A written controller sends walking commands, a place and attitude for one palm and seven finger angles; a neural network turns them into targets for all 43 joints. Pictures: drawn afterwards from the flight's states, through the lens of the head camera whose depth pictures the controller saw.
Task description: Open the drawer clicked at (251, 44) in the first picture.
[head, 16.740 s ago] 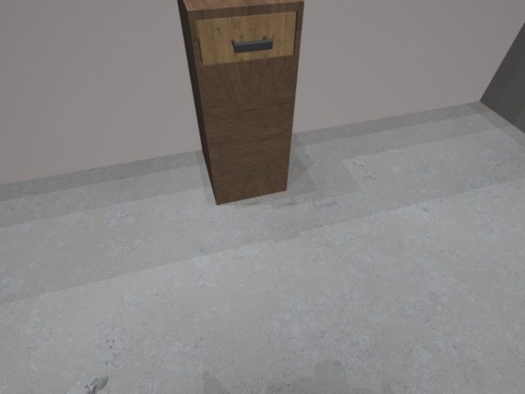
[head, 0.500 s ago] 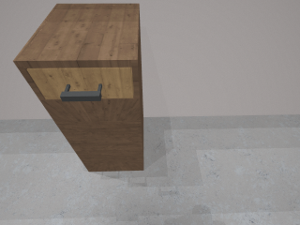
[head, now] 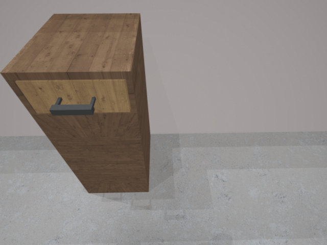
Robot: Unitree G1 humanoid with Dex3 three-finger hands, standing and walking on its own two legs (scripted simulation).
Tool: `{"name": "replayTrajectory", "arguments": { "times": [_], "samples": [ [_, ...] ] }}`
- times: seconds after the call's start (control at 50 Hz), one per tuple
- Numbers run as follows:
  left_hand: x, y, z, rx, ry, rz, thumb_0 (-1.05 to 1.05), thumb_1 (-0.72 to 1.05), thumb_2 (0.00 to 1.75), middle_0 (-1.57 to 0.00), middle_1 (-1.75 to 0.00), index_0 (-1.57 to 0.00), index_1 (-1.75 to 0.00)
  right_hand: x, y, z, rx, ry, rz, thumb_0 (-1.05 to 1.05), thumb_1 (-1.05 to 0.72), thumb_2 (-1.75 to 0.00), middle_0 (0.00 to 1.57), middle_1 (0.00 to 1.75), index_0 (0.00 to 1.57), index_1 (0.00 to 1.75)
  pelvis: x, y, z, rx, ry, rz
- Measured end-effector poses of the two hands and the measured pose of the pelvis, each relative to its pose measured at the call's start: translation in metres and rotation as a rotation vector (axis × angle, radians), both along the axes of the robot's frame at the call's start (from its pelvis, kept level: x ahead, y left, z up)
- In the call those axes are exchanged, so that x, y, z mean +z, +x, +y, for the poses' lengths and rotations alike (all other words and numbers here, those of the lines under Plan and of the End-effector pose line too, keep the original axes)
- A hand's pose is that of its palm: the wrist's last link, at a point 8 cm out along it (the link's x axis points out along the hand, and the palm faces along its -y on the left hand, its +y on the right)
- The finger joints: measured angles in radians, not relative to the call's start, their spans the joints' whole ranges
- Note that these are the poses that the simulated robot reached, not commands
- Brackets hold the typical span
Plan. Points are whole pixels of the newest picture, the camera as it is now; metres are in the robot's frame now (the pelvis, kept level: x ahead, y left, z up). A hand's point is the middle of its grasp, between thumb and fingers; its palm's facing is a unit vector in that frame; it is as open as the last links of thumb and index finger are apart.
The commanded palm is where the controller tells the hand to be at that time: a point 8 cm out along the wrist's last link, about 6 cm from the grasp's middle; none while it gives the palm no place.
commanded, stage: come to a stop and stand still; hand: left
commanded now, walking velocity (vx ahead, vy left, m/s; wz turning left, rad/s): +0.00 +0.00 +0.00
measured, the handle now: (74, 105) +0.50 +0.32 +0.03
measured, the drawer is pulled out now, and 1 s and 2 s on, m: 0.00 0.00 0.00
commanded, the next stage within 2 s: look again from close up in 0.36 s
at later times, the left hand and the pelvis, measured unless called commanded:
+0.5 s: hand out of the picture -0.01 +0.17 -0.17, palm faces +0.03 -0.99 -0.17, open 7.4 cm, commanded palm none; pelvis +0.01 +0.01 +0.00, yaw +0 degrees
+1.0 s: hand out of the picture +0.06 +0.30 -0.16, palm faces +0.02 -0.96 -0.28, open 7.4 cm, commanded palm none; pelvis -0.01 +0.08 +0.00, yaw +0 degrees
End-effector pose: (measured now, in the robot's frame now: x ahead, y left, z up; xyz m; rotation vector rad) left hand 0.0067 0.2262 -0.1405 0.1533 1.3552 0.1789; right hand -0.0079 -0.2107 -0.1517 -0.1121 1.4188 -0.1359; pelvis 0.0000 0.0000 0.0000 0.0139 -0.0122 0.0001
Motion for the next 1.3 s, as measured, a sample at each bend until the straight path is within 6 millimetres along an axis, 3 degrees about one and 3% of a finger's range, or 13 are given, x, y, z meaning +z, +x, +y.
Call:
{"name": "replayTrajectory", "arguments": {
  "times": [0.22,0.48,0.68,0.88,1.0,1.12,1.16,1.2,1.26,1.3],
  "samples": [
    [-0.002,-0.027,-0.021,0.030,-0.052,0.074,0.01,0.91,0.90,-0.20,-0.30,-0.20,-0.30,0.002,-0.002,0.002,0.005,0.001,0.019,0.00,-0.91,-0.90,0.20,0.30,0.20,0.30,0.002,0.005,-0.001,-0.002,-0.005,0.001],
    [-0.003,-0.020,-0.015,0.014,-0.055,0.072,0.01,0.91,0.90,-0.20,-0.30,-0.20,-0.30,0.003,-0.002,0.014,-0.003,0.008,0.028,0.01,-0.91,-0.90,0.20,0.30,0.20,0.30,0.002,0.011,0.006,-0.003,-0.006,0.004],
    [-0.003,0.011,0.043,0.015,0.031,-0.044,0.01,0.91,0.90,-0.20,-0.30,-0.20,-0.30,0.007,0.031,0.001,0.013,-0.088,-0.080,0.01,-0.91,-0.90,0.20,0.30,0.20,0.30,-0.005,0.014,0.031,0.019,-0.029,0.005],
    [0.007,0.046,0.096,-0.046,0.061,-0.157,0.01,0.91,0.90,-0.20,-0.30,-0.20,-0.30,0.026,0.072,0.015,0.062,-0.136,-0.243,0.00,-0.91,-0.90,0.20,0.30,0.20,0.30,-0.002,0.001,0.063,-0.003,-0.029,-0.023],
    [0.014,0.046,0.117,-0.063,0.075,-0.167,0.01,0.91,0.90,-0.20,-0.30,-0.20,-0.30,0.030,0.073,0.029,0.093,-0.129,-0.259,0.00,-0.90,-0.90,0.20,0.30,0.20,0.30,0.000,-0.010,0.078,-0.004,-0.027,-0.024],
    [0.014,0.030,0.131,-0.069,0.090,-0.128,0.01,0.90,0.90,-0.20,-0.30,-0.20,-0.30,0.029,0.060,0.037,0.092,-0.124,-0.232,0.00,-0.90,-0.90,0.20,0.30,0.20,0.30,0.001,-0.017,0.088,-0.008,-0.025,-0.020],
    [0.033,0.045,0.136,-0.200,0.180,-0.221,0.01,0.90,0.90,-0.20,-0.31,-0.20,-0.30,0.033,0.059,0.041,0.105,-0.127,-0.293,0.01,-0.90,-0.90,0.20,0.30,0.20,0.30,0.000,-0.022,0.089,-0.009,-0.019,-0.018],
    [0.070,0.072,0.141,-0.293,0.323,-0.415,0.02,0.89,0.89,-0.20,-0.31,-0.20,-0.31,0.039,0.063,0.047,0.131,-0.124,-0.391,0.01,-0.90,-0.90,0.20,0.30,0.20,0.30,-0.001,-0.027,0.088,0.005,-0.008,-0.002],
    [0.126,0.109,0.132,-0.469,0.550,-0.653,0.02,0.86,0.88,-0.21,-0.33,-0.20,-0.33,0.039,0.078,0.055,0.155,-0.098,-0.521,0.01,-0.90,-0.90,0.20,0.30,0.20,0.30,-0.007,-0.037,0.088,0.035,0.002,0.015],
    [0.153,0.129,0.124,-0.599,0.717,-0.764,0.02,0.83,0.87,-0.21,-0.35,-0.20,-0.35,0.035,0.092,0.059,0.167,-0.075,-0.588,0.01,-0.90,-0.90,0.20,0.30,0.20,0.30,-0.014,-0.043,0.087,0.040,0.008,0.032]
  ]
}}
